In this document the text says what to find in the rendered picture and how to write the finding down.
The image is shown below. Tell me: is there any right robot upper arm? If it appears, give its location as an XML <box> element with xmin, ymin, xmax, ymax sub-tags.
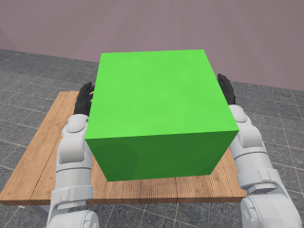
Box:
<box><xmin>240</xmin><ymin>193</ymin><xmax>302</xmax><ymax>228</ymax></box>

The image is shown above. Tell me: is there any table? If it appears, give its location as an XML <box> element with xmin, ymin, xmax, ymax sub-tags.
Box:
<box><xmin>0</xmin><ymin>91</ymin><xmax>248</xmax><ymax>219</ymax></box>

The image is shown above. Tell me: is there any left robot forearm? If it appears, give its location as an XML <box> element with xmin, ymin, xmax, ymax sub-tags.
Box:
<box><xmin>46</xmin><ymin>114</ymin><xmax>93</xmax><ymax>228</ymax></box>

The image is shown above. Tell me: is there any right robot forearm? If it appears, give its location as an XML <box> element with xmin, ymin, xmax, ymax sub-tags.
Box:
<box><xmin>229</xmin><ymin>104</ymin><xmax>303</xmax><ymax>228</ymax></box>

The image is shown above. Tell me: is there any robot left hand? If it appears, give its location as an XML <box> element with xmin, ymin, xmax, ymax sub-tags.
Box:
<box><xmin>73</xmin><ymin>82</ymin><xmax>95</xmax><ymax>117</ymax></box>

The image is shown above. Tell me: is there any left robot upper arm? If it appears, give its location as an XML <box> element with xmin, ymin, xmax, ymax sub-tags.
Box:
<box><xmin>47</xmin><ymin>210</ymin><xmax>100</xmax><ymax>228</ymax></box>

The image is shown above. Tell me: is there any robot right hand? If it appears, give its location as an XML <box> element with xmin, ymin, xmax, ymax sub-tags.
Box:
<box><xmin>217</xmin><ymin>73</ymin><xmax>237</xmax><ymax>105</ymax></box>

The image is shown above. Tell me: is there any carton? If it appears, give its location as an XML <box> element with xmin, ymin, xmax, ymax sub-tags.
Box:
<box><xmin>85</xmin><ymin>49</ymin><xmax>239</xmax><ymax>182</ymax></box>

